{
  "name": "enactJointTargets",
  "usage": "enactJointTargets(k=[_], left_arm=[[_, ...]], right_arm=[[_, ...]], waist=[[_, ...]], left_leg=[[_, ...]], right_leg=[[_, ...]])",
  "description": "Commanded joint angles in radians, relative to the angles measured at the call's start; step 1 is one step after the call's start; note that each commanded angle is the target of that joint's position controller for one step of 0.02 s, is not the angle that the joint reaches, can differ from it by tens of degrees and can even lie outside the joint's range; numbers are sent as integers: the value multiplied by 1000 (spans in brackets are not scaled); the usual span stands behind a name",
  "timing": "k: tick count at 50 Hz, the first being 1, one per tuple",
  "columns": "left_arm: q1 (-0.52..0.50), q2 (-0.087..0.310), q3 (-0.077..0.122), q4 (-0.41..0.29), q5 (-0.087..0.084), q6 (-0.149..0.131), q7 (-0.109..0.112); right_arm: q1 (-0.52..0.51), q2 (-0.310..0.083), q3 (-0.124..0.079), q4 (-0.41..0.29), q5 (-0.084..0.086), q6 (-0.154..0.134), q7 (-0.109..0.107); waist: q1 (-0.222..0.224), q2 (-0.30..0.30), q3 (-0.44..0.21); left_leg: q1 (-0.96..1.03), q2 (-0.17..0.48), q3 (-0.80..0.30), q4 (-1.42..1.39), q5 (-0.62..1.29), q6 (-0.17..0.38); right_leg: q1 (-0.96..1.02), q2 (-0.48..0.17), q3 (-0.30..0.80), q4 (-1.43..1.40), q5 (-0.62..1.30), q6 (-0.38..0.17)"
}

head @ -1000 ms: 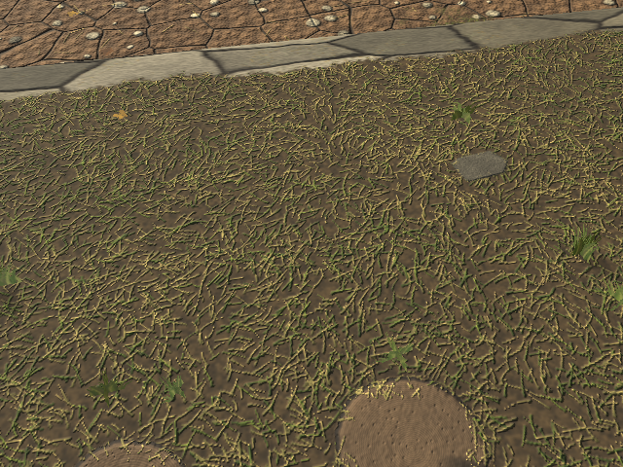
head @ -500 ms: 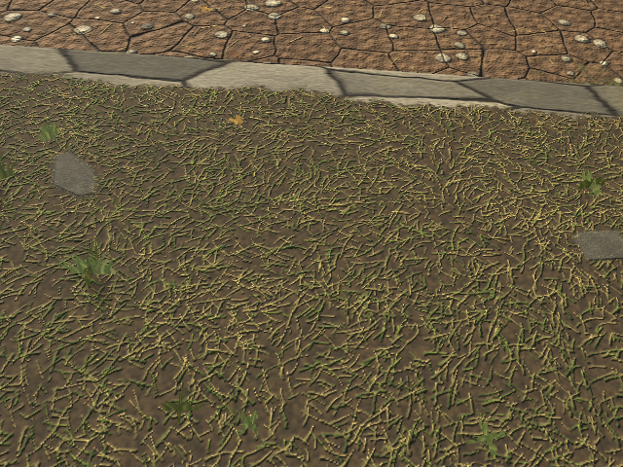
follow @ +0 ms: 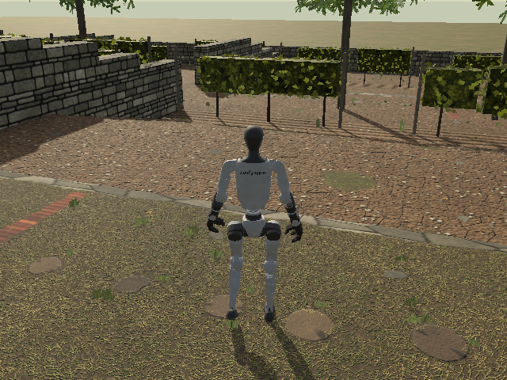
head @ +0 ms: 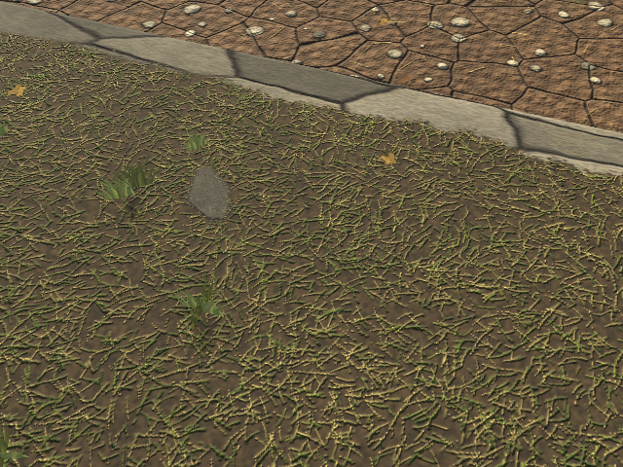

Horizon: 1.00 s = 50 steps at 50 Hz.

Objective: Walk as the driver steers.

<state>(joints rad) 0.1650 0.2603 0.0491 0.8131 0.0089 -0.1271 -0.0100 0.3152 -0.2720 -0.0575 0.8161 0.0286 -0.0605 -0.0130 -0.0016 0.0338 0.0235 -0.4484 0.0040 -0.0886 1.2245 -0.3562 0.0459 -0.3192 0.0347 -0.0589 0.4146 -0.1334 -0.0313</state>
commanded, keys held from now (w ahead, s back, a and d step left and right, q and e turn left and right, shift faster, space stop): w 0.20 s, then w+e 0.80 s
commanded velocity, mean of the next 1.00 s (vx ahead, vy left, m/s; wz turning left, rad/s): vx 0.50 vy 0.00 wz -0.24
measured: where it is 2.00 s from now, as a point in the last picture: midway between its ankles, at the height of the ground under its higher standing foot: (414, 273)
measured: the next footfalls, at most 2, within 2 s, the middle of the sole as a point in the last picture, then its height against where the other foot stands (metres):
left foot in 0.34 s outside the picture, level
right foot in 0.90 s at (378, 404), level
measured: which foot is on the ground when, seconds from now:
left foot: up 0.00-0.32, down 0.34-0.90, up 0.92-1.00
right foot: down 0.00-0.36, up 0.38-0.88, down 0.90-1.00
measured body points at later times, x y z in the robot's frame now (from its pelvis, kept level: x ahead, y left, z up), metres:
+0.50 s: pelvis +0.27 +0.07 +0.00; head +0.29 +0.09 +0.45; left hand +0.34 +0.35 -0.14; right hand +0.39 -0.19 -0.10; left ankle +0.30 +0.17 -0.74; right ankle +0.21 -0.09 -0.64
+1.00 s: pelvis +0.52 -0.02 -0.01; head +0.56 -0.04 +0.43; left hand +0.75 +0.19 -0.11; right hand +0.51 -0.31 -0.14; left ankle +0.43 +0.17 -0.63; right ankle +0.56 -0.10 -0.74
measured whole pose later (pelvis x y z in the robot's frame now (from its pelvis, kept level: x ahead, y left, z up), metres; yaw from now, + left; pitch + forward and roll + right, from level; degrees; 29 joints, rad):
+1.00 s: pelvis +0.52 -0.02 -0.01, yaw -20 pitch +2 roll +0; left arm 0.16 0.28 0.08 0.72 -0.02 -0.05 -0.04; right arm 0.25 -0.28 -0.06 0.81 0.02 -0.11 -0.01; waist -0.01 0.01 0.06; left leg -0.34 0.06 -0.01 1.25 -0.42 -0.01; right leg -0.42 0.08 -0.03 0.58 -0.19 -0.11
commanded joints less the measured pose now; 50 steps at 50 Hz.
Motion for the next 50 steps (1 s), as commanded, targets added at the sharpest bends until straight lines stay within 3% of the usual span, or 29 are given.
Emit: enactJointTargets(k=[1, 5, 9, 12, 14, 16, 17, 18, 19, 20, 21, 22, 23, 24, 27, 30, 34, 39, 42, 43, 44, 45, 46, 47, 48, 49, 50], left_arm=[[57, 79, 20, -6, 0, -13, -10], [82, 137, 35, 26, -14, -15, -10], [124, 166, 36, 45, -28, 4, -5], [196, 178, 34, 76, -42, 21, -7], [205, 193, 35, 85, -45, 34, -5], [184, 198, 32, 83, -43, 45, -1], [178, 158, 16, 72, -31, 43, 1], [201, 62, -13, 34, -6, 33, 1], [279, 27, -23, 35, -36, 16, 2], [243, 130, 6, 43, -62, 13, 4], [181, 142, 13, 25, -65, 16, 4], [150, 125, 15, 25, -52, 25, 10], [137, 119, 24, 29, -40, 41, 16], [170, 96, 24, 28, -42, 55, 11], [150, 60, 24, 16, -43, 80, 6], [73, 48, 24, -20, -34, 85, 1], [-61, 29, 13, -72, -26, 81, -26], [-192, 28, 7, -152, -31, 78, -56], [-144, 65, 27, -174, -34, 84, -63], [-52, 98, 46, -158, -38, 86, -61], [105, 152, 78, -120, -40, 86, -51], [257, 244, 115, -85, -35, 96, -27], [192, 346, 126, -114, -38, 91, -18], [237, 272, 99, -130, -22, 79, -24], [218, 203, 82, -118, -16, 67, -26], [150, 165, 71, -123, -27, 58, -29], [81, 125, 59, -138, -28, 55, -26]], right_arm=[[40, -17, -6, -68, 2, -3, 5], [-79, -13, 8, -123, -23, -7, 10], [-220, -11, 21, -159, -16, -25, 30], [-314, -31, 18, -201, -8, -30, 39], [-315, -58, 9, -215, -5, -38, 45], [-168, -110, -22, -175, -13, -45, 41], [1, -170, -51, -133, -21, -45, 29], [156, -268, -76, -117, -44, -35, 13], [178, -268, -70, -112, -48, -32, 19], [128, -175, -46, -115, -37, -37, 25], [61, -125, -29, -121, -27, -41, 28], [-14, -93, -20, -121, -28, -46, 34], [-64, -53, -12, -118, -30, -53, 39], [-86, -60, -15, -110, -37, -60, 38], [-81, -68, -27, -77, -46, -76, 28], [-48, -86, -35, -45, -46, -71, 9], [-20, -124, -46, -22, -39, -59, -5], [43, -151, -57, 15, -19, -28, -10], [17, -194, -66, 10, -10, -9, -15], [3, -207, -69, 5, -8, 0, -18], [-18, -211, -67, -1, -1, 6, -20], [-10, -183, -55, -21, -18, -3, -23], [59, -33, -11, -83, -41, -37, -12], [-22, -109, -18, -102, -6, -87, 7], [-108, -133, -24, -128, 27, -102, 14], [-115, -121, -20, -127, 11, -105, 8], [-114, -132, -28, -112, -20, -98, -2]], waist=[[-5, -96, -43], [-1, -69, -9], [46, -84, 9], [74, -101, 32], [53, -116, 32], [-42, -111, -44], [-119, -80, -154], [-148, 117, -307], [-113, 292, -409], [-112, 167, -288], [-87, 131, -185], [-53, 66, -127], [-27, 59, -72], [5, 108, -69], [23, 44, -33], [8, 18, 4], [-35, 7, 47], [-73, 5, 87], [-16, 57, 16], [40, 72, -41], [128, 56, -123], [187, -45, -208], [52, -310, -290], [123, -183, -409], [123, -133, -277], [66, -44, -164], [27, -30, -131]], left_leg=[[-168, 102, -33, -37, 47, 3], [-232, 133, -1, -260, 178, -12], [-155, 103, 73, -506, 350, -17], [-129, 80, 84, -606, 326, -11], [-87, 58, 87, -667, 267, 6], [150, 10, 119, -738, 256, 33], [400, 62, 68, -724, 270, 67], [714, 322, -246, -743, 225, 148], [807, 454, -622, -899, 91, 253], [707, 421, -533, -916, 40, 220], [589, 380, -367, -927, 75, 182], [471, 332, -260, -963, 135, 158], [389, 277, -159, -1002, 196, 127], [336, 278, -104, -1033, 250, 133], [306, 262, 27, -1072, 408, 141], [345, 263, 115, -1085, 455, 138], [379, 265, 211, -1102, 425, 119], [528, 303, 272, -1036, 506, 98], [559, 300, 316, -865, 947, 67], [548, 289, 329, -729, 1089, 56], [471, 252, 351, -519, 1081, 26], [213, 205, 347, -207, 751, -26], [-236, -27, 236, 187, -173, -95], [-337, -23, -18, 263, -206, -65], [-398, 24, -17, 228, -127, -39], [-362, 73, -11, 115, -45, -28], [-288, 109, -8, 24, -3, -31]], right_leg=[[161, -272, 284, -260, 42, -195], [165, -282, 193, -305, 152, -219], [159, -236, 89, -286, 170, -174], [212, -268, 123, -254, 125, -158], [252, -295, 157, -207, 126, -143], [228, -256, 133, -35, 292, -104], [120, -196, 86, 187, 288, -66], [-166, -89, 14, 567, -58, -4], [-381, -2, 121, 811, -445, 9], [-461, -59, 192, 906, -395, 2], [-478, -103, 170, 897, -304, -8], [-435, -139, 162, 851, -224, -4], [-396, -162, 168, 800, -164, -8], [-340, -174, 171, 786, -119, 0], [-354, -171, 177, 753, -40, 12], [-426, -159, 189, 614, 75, 20], [-411, -148, 112, 399, 203, 8], [-442, -132, 31, 272, 104, -34], [-275, -46, -59, 255, -43, -88], [-152, 0, -84, 247, -82, -113], [79, 46, -86, 168, -23, -151], [387, -58, 115, 131, -4, -206], [686, -329, 733, -4, -120, -404], [728, -383, 917, -138, -194, -425], [645, -349, 747, -131, -123, -367], [473, -295, 597, -123, -8, -322], [349, -252, 501, -126, 78, -287]])
Velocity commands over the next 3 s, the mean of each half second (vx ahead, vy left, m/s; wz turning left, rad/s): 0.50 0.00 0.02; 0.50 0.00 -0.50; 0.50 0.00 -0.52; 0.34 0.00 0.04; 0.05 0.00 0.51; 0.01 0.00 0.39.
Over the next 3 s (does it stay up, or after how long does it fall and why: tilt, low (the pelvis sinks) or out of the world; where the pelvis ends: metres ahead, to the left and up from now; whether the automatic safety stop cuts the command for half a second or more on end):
stays up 0.98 -0.25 0.00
